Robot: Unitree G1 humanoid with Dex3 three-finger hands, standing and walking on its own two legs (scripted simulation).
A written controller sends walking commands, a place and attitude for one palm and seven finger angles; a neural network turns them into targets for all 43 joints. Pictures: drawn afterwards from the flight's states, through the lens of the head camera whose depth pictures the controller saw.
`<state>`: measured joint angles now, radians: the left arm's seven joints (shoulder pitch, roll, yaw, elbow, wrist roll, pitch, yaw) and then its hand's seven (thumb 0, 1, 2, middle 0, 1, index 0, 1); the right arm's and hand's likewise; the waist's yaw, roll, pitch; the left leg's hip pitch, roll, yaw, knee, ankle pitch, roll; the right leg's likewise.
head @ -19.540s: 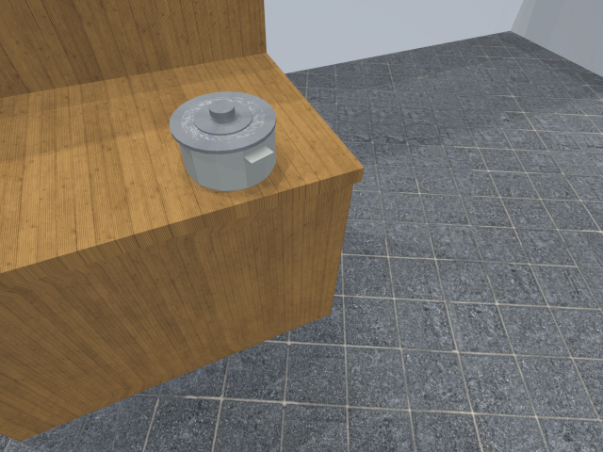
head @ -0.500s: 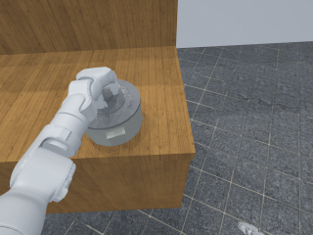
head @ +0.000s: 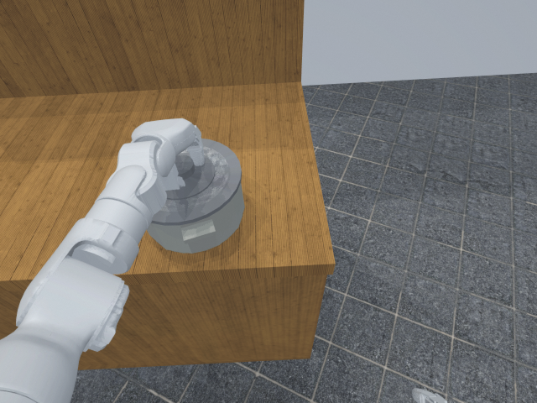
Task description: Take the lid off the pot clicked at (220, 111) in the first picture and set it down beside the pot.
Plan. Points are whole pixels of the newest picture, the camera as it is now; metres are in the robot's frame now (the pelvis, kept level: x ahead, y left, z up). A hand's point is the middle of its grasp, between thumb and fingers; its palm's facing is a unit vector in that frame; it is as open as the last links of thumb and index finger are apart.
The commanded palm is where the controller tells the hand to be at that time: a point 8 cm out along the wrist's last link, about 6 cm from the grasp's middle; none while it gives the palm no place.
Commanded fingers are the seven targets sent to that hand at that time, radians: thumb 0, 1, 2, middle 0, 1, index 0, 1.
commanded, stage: close the fingers and squeeze the knob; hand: left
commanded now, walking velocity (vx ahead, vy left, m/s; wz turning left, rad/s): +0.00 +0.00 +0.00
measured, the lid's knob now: (180, 167) +0.48 +0.15 +0.09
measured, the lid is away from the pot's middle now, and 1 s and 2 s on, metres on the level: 0.00 0.01 0.01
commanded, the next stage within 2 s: lift the lid straight up in 0.02 s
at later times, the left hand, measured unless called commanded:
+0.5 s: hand (174, 164) +0.45 +0.15 +0.13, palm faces -0.32 -0.06 -0.94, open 7.8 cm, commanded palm +0.44 +0.15 +0.21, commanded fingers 0.00 0.62 1.01 -0.85 -1.03 -0.85 -1.01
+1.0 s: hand (160, 145) +0.44 +0.15 +0.17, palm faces -0.28 -0.05 -0.96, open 7.7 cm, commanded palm +0.43 +0.15 +0.25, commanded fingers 0.00 0.62 1.01 -0.85 -1.03 -0.85 -1.01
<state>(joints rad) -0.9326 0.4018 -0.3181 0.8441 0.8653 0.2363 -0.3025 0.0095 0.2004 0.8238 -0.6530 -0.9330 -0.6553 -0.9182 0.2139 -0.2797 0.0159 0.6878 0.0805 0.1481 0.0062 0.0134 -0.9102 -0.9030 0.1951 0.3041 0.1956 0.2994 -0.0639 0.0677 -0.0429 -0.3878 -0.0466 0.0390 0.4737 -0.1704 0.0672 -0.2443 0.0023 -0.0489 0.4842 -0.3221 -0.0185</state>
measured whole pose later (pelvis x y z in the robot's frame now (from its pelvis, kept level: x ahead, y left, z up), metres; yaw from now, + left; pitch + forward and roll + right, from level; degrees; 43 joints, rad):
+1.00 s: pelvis +0.00 -0.01 +0.00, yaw +1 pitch +3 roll +0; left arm -0.98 0.45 -0.33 0.70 0.85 0.30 -0.42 0.01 0.20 0.81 -0.67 -0.92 -0.67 -0.90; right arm 0.16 -0.29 0.02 0.68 0.08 0.11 0.00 0.01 -0.91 -0.90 0.19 0.30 0.19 0.30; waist -0.04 0.08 -0.03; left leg -0.34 -0.05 0.02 0.45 -0.16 0.06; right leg -0.20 0.00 -0.07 0.46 -0.32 -0.02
